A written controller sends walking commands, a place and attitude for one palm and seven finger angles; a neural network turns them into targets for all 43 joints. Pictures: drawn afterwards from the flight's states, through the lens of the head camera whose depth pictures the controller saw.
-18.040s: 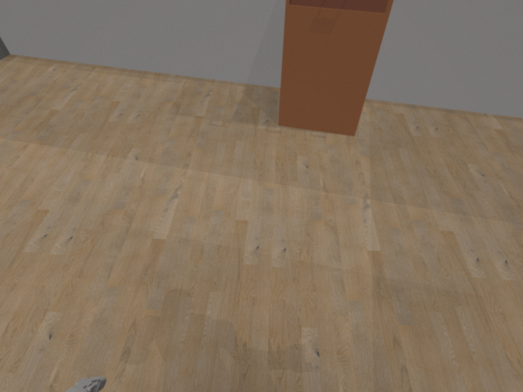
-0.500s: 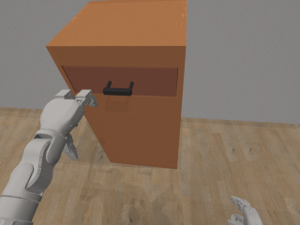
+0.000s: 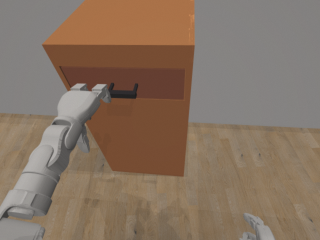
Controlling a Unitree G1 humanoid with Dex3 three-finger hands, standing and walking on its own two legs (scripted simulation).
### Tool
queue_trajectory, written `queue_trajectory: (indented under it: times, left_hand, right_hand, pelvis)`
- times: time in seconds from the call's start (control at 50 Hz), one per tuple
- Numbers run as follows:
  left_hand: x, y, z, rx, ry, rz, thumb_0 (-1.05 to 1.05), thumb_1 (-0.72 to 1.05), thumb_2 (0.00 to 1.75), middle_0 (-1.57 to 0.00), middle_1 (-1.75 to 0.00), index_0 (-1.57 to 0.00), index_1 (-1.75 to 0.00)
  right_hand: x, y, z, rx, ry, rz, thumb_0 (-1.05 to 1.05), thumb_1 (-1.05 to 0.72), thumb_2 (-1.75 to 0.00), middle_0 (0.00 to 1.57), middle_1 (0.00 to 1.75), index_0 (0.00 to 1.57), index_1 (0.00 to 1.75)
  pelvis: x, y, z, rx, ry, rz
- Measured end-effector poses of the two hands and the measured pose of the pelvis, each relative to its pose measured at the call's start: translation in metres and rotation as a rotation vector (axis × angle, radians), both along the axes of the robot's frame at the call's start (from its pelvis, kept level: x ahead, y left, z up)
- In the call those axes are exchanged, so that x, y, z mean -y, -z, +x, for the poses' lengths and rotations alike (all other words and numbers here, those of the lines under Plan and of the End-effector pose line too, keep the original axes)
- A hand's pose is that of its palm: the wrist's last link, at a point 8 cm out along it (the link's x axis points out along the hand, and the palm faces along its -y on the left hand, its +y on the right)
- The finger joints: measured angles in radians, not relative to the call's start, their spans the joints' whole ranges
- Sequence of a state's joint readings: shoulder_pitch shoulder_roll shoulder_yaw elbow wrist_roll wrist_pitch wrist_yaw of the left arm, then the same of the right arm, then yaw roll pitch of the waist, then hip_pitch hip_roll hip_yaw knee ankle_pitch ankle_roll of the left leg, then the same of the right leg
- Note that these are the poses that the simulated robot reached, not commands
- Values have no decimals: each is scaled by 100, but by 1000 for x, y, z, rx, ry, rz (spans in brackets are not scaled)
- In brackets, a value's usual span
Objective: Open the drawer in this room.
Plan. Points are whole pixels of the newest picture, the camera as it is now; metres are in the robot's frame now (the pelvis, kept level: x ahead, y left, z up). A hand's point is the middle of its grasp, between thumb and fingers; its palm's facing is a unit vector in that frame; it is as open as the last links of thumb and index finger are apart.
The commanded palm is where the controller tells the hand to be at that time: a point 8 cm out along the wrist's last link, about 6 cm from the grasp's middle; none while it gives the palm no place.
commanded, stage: move the hooked fingers above the handle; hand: left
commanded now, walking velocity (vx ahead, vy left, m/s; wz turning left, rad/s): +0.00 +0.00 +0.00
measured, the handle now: (122, 90) +0.59 +0.21 +0.01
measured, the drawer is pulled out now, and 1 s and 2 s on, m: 0.00 0.00 0.00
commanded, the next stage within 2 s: lower the fingers behind the handle in 1.80 s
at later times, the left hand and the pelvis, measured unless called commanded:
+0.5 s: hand (104, 104) +0.44 +0.22 +0.08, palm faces -0.04 +0.00 -1.00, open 13.8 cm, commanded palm +0.43 +0.22 +0.15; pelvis +0.02 +0.00 -0.01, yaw -1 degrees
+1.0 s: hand (113, 92) +0.51 +0.21 +0.07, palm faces -0.03 +0.00 -1.00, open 13.8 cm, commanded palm +0.50 +0.22 +0.13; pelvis +0.02 +0.00 -0.02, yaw -1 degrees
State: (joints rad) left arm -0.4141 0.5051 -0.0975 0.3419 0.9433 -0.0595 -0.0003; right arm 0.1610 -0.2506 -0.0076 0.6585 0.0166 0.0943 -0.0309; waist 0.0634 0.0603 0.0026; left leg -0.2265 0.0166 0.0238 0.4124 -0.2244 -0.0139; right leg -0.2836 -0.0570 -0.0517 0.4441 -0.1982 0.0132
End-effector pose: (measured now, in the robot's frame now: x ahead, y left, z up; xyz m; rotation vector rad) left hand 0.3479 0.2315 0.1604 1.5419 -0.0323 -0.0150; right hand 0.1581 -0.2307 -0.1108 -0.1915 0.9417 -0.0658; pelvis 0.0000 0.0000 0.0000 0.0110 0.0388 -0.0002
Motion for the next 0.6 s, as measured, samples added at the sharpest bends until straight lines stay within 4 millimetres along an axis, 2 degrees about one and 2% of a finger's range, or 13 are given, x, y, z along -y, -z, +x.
queue_trajectory:
  times: [0.14,0.26,0.4,0.6]
  left_hand:
    - [11,9,24,-22,27,5,0,-49,30,-32,-120,-32,-120]
    - [13,15,41,-16,26,4,0,-48,30,-32,-120,-32,-120]
    - [9,19,61,-26,-12,26,0,-48,30,-32,-120,-32,-120]
    - [19,22,92,-41,9,23,0,-48,30,-32,-120,-32,-120]
  right_hand:
    - [17,10,-31,-91,65,-23,1,-90,-90,20,29,20,30]
    - [25,15,-47,-138,110,-32,1,-90,-90,20,29,20,30]
    - [29,17,-51,-159,134,-35,1,-90,-90,20,29,20,30]
    - [33,19,-51,-172,153,-46,1,-90,-90,20,29,20,30]
  pelvis:
    - [-2,1,5,-29,12,2]
    - [-2,2,9,-51,20,3]
    - [0,4,14,-76,18,2]
    - [2,8,20,-113,18,0]
